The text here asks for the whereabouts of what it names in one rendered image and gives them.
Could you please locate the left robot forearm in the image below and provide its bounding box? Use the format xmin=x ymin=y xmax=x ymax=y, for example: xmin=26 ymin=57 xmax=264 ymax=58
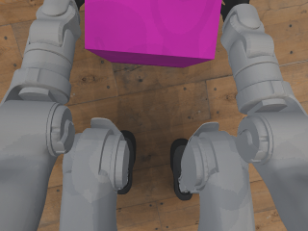
xmin=0 ymin=0 xmax=82 ymax=107

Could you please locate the robot right upper arm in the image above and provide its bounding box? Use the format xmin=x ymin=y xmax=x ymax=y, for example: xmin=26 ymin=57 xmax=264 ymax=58
xmin=235 ymin=111 xmax=308 ymax=231

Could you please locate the robot left upper arm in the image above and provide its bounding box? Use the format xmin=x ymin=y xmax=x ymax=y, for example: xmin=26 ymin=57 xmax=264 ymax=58
xmin=0 ymin=100 xmax=75 ymax=231

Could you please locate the robot left shin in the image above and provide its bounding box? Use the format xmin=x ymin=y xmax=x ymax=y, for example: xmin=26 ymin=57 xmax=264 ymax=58
xmin=62 ymin=117 xmax=129 ymax=190

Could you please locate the robot left hand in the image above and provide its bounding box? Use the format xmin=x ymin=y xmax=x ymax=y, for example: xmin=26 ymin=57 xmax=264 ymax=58
xmin=74 ymin=0 xmax=85 ymax=11

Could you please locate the robot right hand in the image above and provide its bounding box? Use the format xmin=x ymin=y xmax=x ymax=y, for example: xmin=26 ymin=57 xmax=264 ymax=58
xmin=220 ymin=0 xmax=250 ymax=22

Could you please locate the robot shin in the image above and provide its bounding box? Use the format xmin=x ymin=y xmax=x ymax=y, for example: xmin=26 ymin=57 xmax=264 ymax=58
xmin=62 ymin=117 xmax=129 ymax=190
xmin=178 ymin=121 xmax=249 ymax=194

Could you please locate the robot right shin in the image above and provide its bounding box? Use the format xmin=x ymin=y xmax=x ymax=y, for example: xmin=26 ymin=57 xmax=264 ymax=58
xmin=178 ymin=121 xmax=249 ymax=194

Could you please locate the carton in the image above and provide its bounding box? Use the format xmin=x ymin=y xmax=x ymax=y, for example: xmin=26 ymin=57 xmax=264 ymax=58
xmin=85 ymin=0 xmax=222 ymax=68

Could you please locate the right robot forearm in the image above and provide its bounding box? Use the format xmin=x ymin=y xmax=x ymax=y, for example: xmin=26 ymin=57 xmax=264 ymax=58
xmin=220 ymin=3 xmax=308 ymax=116

